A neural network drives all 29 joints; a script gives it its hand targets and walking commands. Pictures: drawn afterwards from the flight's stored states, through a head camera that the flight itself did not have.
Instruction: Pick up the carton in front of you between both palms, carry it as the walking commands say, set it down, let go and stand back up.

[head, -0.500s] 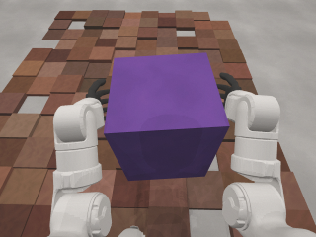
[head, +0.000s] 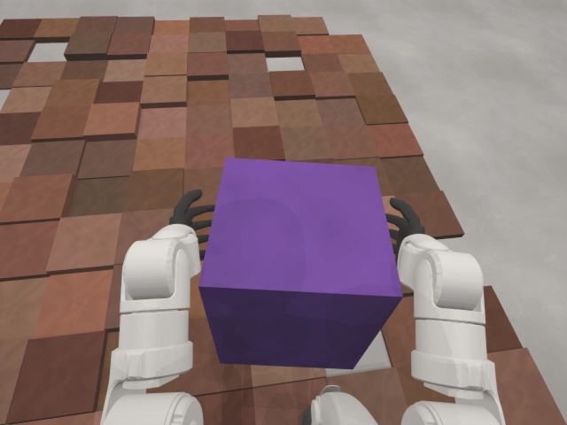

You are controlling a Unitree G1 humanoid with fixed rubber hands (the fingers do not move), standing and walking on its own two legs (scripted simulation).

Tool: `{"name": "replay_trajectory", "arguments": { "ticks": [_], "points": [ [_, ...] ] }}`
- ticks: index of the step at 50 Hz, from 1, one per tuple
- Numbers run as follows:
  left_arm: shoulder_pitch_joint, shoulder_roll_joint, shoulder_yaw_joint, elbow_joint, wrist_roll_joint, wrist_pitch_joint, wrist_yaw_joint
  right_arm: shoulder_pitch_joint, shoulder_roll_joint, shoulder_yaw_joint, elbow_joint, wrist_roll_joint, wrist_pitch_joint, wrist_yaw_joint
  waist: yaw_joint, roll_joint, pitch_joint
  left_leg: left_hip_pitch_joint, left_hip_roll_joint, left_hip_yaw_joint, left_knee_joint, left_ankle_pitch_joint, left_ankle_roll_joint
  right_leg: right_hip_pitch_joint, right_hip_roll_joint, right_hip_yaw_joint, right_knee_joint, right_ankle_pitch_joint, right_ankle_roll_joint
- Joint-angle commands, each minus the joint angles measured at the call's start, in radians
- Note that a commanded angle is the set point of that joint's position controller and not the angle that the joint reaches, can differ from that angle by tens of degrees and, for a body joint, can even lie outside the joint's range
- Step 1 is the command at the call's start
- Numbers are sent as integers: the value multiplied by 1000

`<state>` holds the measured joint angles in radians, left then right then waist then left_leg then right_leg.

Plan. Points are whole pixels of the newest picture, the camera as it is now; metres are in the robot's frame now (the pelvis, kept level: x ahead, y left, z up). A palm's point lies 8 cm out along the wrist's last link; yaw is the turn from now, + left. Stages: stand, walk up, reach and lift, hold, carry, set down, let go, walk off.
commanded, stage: carry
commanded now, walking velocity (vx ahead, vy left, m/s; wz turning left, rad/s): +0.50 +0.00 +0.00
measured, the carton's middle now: (293, 270) +0.35 -0.03 -0.01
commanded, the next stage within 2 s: none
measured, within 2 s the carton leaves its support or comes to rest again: neither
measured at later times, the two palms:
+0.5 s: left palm (162, 46) +0.68 +0.17 +0.15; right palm (342, 49) +0.68 -0.13 +0.14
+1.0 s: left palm out of the picture +1.01 +0.13 +0.17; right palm out of the picture +1.01 -0.17 +0.17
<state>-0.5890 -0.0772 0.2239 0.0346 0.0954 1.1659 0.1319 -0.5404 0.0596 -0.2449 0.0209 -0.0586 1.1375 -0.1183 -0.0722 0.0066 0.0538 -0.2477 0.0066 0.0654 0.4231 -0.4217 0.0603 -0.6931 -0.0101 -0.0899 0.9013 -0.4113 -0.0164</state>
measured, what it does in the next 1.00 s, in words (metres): walks ahead: right foot, then left foot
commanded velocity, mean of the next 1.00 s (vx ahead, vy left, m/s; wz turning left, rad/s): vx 0.50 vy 0.00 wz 0.00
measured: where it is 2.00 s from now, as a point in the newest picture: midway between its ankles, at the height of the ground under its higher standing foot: (270, 158)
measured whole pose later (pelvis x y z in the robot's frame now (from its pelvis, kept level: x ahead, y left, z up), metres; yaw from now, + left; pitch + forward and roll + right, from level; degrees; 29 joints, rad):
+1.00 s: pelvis +0.64 -0.02 -0.01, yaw +0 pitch +4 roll +1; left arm -0.78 0.00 0.24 -0.01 0.07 1.29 0.13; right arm -0.80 -0.04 -0.21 0.03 -0.01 1.28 -0.14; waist 0.00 0.01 -0.03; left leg -0.32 -0.01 0.03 1.09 -0.53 0.03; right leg -0.48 0.02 -0.11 0.56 -0.17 -0.10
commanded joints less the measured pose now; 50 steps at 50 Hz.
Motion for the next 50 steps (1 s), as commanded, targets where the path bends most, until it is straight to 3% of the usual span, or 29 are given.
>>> {"name": "replay_trajectory", "arguments": {
  "ticks": [1,3,4,5,6,7,9,10,13,18,19,21,22,23,24,25,26,28,29,32,34,38,43,45,46,47,48,49,50],
  "points": [
    [-575,-1046,-705,-82,-318,-79,-183,-760,1113,807,-125,484,-38,280,19,166,-553,358,183,-111,-9,679,83,173,38,-53,-256,222,-12],
    [-541,-1015,-722,-83,-320,-91,-194,-709,1090,816,-99,472,-54,284,81,139,-589,288,165,-21,151,964,48,436,89,-136,-389,303,-37],
    [-542,-1005,-734,-90,-333,-93,-203,-692,1079,827,-94,466,-61,282,140,113,-619,181,149,10,287,953,23,650,77,-153,-476,380,-53],
    [-538,-993,-742,-96,-349,-94,-217,-717,1056,827,-104,456,-66,277,169,19,-643,-39,116,-21,450,606,-2,879,-42,-20,-449,323,-64],
    [-549,-962,-743,-83,-357,-97,-225,-691,1053,819,-107,447,-54,271,138,-292,-756,-414,-35,-38,780,-107,-56,1219,-373,509,-444,368,-258],
    [-531,-987,-767,-80,-393,-94,-233,-682,1012,801,-112,424,-48,261,161,-236,-717,-548,-24,-109,946,-118,-39,1186,-380,605,-492,269,-301],
    [-626,-1002,-802,-150,-459,-84,-244,-703,987,772,-126,411,-38,241,155,-66,-582,-594,22,-99,935,-42,-32,1022,-308,440,-488,427,-237],
    [-674,-1008,-818,-183,-491,-76,-247,-693,973,756,-128,396,-32,228,145,-31,-563,-590,39,-103,872,-10,-29,972,-290,393,-497,424,-206],
    [-744,-988,-815,-210,-549,-43,-255,-659,918,707,-109,350,-3,195,140,-60,-532,-517,25,-43,709,-23,-39,856,-256,294,-539,314,-189],
    [-718,-964,-728,-53,-532,7,-278,-637,866,629,9,282,44,178,149,-93,-402,-435,15,37,302,113,-61,714,-207,152,-619,304,-179],
    [-730,-971,-714,-20,-526,11,-282,-653,870,621,31,279,48,180,138,-124,-388,-343,-28,112,257,122,-52,665,-202,109,-610,375,-161],
    [-732,-987,-677,44,-513,15,-288,-677,893,610,71,283,52,188,99,-168,-388,-162,-47,151,170,230,-32,602,-196,42,-573,450,-115],
    [-739,-1000,-665,69,-504,16,-288,-686,910,606,91,289,52,194,40,-169,-430,-5,-62,179,172,293,-20,554,-179,-34,-446,616,-81],
    [-734,-1009,-646,96,-491,18,-288,-674,920,597,120,298,52,199,-13,-112,-508,188,-101,191,135,220,1,502,-130,-100,-253,687,-48],
    [-751,-1008,-630,110,-476,20,-288,-683,934,594,127,308,46,207,-50,-2,-577,438,2,-57,104,56,62,265,-64,-94,9,538,-9],
    [-752,-1023,-618,113,-459,22,-286,-718,953,600,125,331,43,216,-25,243,-541,510,271,-560,-26,96,180,-12,68,-39,295,-28,16],
    [-743,-1019,-593,127,-439,20,-279,-731,997,609,121,364,43,226,-11,209,-548,480,320,-664,-42,231,242,-81,44,109,467,-107,-23],
    [-732,-1032,-567,111,-415,15,-259,-866,1073,658,40,447,36,245,14,24,-509,343,321,-508,-8,409,223,-82,-38,151,459,-20,-44],
    [-734,-1033,-561,89,-405,11,-247,-928,1110,684,-2,485,29,253,30,11,-492,278,300,-449,-24,370,183,-57,-59,149,384,14,-42],
    [-765,-1025,-565,5,-388,2,-212,-988,1146,713,-58,544,21,264,25,77,-489,211,268,-333,-82,305,154,9,-57,103,169,16,-22],
    [-762,-1008,-579,-34,-377,0,-192,-963,1131,715,-75,552,23,261,8,92,-499,245,271,-280,-84,436,169,10,-44,73,37,40,-11],
    [-724,-971,-617,-85,-367,11,-172,-886,1081,708,-94,531,37,250,-11,112,-526,391,215,-165,-13,662,123,-10,-28,44,-151,322,-6],
    [-817,-902,-653,-180,-409,54,-183,-865,982,694,-125,487,67,227,-26,125,-472,379,146,-55,70,648,67,170,9,-7,-473,556,-24],
    [-820,-852,-641,-167,-421,85,-191,-862,933,688,-114,473,92,215,33,111,-509,323,115,15,258,714,29,377,28,-55,-550,596,-49],
    [-809,-824,-630,-154,-425,101,-197,-865,908,684,-104,466,105,209,79,68,-547,205,89,30,415,637,7,567,5,-48,-524,600,-51],
    [-804,-799,-612,-137,-431,117,-204,-883,873,672,-91,458,118,202,118,-24,-581,-13,63,16,599,334,-2,767,-118,73,-410,731,-34],
    [-824,-748,-586,-92,-428,128,-206,-895,884,660,-78,457,144,197,89,-269,-669,-320,-32,-31,759,-138,-25,1073,-310,372,-296,991,-132],
    [-824,-742,-566,-64,-434,138,-208,-916,867,630,-71,453,163,192,135,-318,-709,-487,-60,-60,932,-180,-32,1130,-373,551,-362,693,-265],
    [-843,-783,-567,-71,-452,145,-213,-961,865,625,-77,450,174,187,138,-252,-661,-554,-20,-88,924,-138,-19,1056,-339,565,-433,460,-263]
  ]
}}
